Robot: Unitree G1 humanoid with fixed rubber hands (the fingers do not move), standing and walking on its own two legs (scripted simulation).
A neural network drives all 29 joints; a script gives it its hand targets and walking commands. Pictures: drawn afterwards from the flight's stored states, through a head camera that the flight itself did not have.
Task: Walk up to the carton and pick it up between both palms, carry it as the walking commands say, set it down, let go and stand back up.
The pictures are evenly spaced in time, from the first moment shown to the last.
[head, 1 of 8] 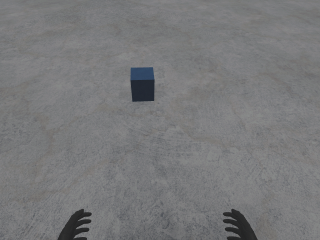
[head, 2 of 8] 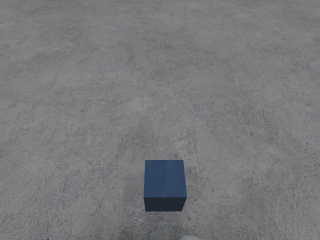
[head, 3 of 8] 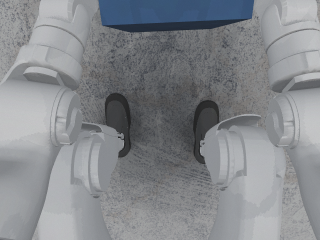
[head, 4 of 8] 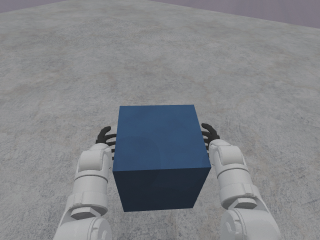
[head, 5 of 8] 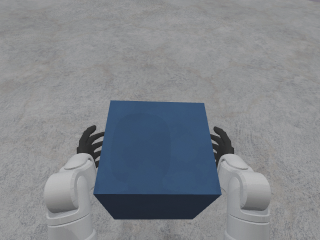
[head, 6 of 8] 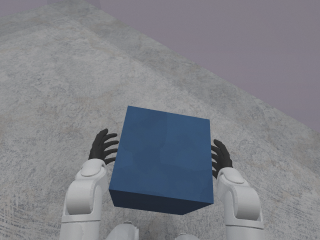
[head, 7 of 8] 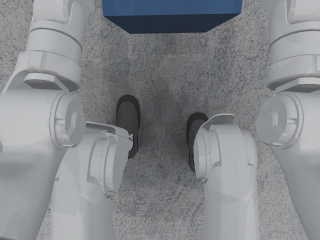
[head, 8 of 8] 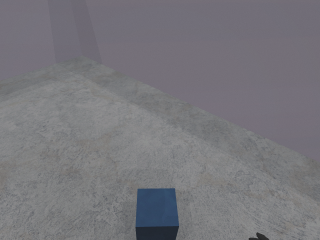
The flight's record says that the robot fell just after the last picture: no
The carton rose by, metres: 0.69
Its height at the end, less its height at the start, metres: +0.00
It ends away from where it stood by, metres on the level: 4.76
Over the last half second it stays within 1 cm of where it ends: yes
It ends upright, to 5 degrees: yes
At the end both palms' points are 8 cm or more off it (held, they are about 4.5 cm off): yes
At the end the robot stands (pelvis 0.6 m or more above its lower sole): yes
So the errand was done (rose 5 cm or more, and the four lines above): yes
